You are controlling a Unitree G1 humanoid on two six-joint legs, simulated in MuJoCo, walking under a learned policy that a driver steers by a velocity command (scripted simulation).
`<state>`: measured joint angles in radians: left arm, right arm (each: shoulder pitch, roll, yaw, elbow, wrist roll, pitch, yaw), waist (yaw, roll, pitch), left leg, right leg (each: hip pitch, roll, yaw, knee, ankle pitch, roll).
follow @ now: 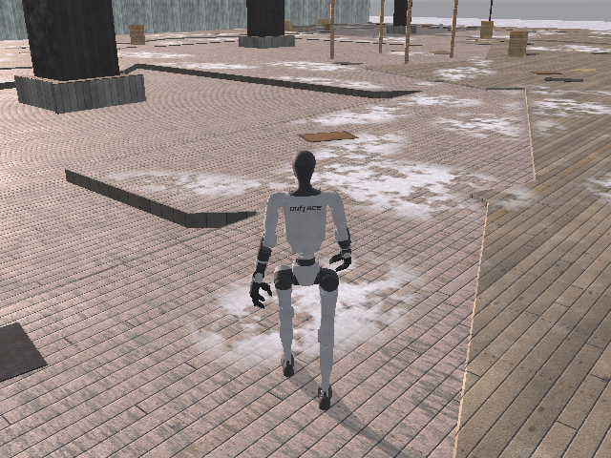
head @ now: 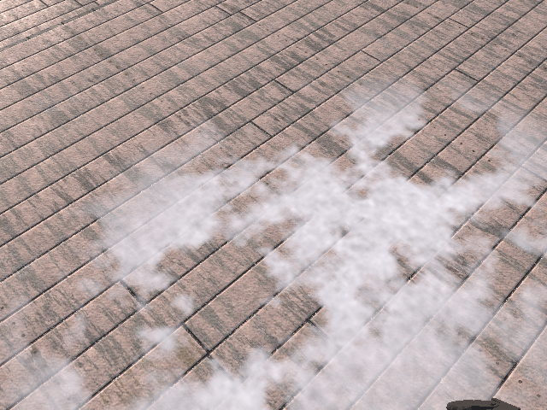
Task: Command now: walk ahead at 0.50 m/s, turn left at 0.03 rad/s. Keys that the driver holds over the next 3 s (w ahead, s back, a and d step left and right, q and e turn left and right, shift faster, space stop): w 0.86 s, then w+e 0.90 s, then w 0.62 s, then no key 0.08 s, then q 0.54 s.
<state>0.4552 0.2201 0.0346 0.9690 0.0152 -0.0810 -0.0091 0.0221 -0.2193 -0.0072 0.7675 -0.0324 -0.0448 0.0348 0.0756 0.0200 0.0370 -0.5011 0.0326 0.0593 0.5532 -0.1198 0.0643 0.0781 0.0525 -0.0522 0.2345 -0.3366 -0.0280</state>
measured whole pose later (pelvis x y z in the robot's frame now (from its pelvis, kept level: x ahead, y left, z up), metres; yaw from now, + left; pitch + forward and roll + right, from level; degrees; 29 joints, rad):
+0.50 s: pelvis +0.25 +0.02 +0.00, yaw -1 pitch +1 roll +1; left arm 0.05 0.22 0.02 0.83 0.03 -0.03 -0.04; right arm 0.47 -0.20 -0.03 1.01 -0.02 -0.09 0.00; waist -0.06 -0.04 0.03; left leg 0.10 -0.09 0.07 0.15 -0.28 0.07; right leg -0.59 -0.08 -0.06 0.64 -0.04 -0.04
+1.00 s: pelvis +0.52 -0.01 +0.01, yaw -2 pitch +0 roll -1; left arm 0.45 0.18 0.03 1.03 0.01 -0.08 -0.01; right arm 0.08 -0.22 -0.03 0.89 -0.03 -0.03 0.03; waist 0.06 0.04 0.04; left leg -0.61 0.11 0.02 0.70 -0.03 0.00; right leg 0.02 0.09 -0.06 0.20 -0.23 -0.08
